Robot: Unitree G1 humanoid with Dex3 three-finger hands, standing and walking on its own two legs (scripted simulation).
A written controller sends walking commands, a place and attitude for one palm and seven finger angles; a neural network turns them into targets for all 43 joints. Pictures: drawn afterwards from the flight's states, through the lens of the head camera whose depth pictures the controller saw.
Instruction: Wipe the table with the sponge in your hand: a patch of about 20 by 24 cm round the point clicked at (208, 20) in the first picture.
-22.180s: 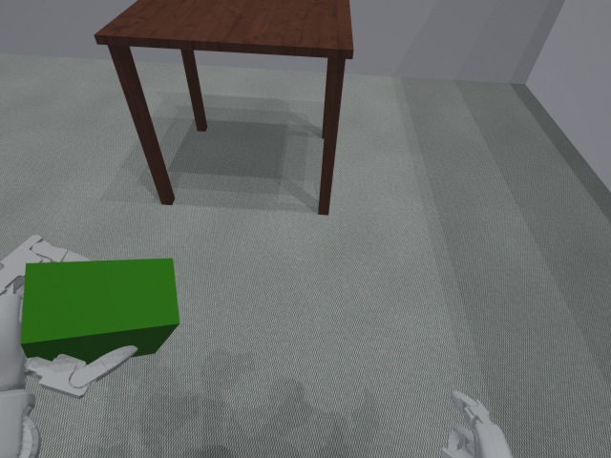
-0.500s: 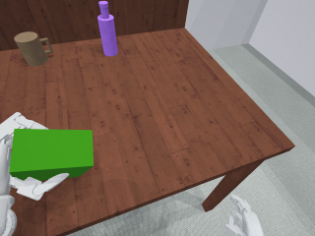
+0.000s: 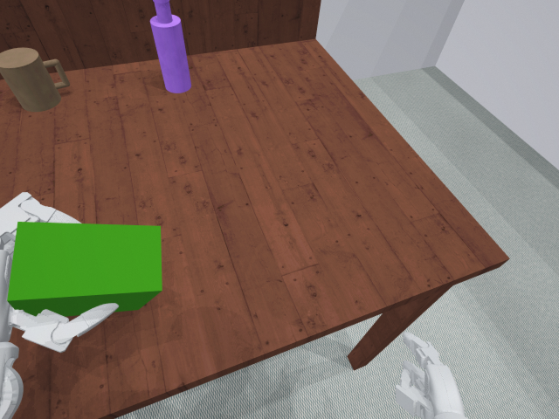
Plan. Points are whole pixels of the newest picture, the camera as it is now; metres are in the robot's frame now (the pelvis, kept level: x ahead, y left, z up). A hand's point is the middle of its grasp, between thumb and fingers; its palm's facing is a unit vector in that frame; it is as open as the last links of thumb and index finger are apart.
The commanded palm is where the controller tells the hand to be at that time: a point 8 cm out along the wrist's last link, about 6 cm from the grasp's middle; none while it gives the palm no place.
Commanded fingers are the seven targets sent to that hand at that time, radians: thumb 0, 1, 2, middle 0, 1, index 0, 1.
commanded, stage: shuffle to correct the standing spot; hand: left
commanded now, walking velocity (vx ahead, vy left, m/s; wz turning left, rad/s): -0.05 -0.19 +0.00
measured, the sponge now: (110, 273) +0.24 +0.21 +0.13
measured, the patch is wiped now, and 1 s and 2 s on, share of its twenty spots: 0.00 0.00 0.00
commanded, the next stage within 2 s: none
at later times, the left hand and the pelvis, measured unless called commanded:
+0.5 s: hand (107, 289) +0.21 +0.20 +0.16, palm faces +0.31 -0.87 -0.39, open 10.5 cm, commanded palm +0.15 +0.24 +0.17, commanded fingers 0.00 0.10 1.30 -1.20 -1.60 -1.20 -1.60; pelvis -0.01 -0.04 -0.01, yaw +0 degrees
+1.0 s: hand (99, 286) +0.21 +0.20 +0.16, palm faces +0.29 -0.86 -0.42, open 10.5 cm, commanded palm +0.15 +0.24 +0.17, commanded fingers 0.00 0.10 1.30 -1.20 -1.60 -1.20 -1.60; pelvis -0.01 -0.04 -0.01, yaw +0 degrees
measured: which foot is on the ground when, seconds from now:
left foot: down 0.00-1.00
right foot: down 0.00-1.00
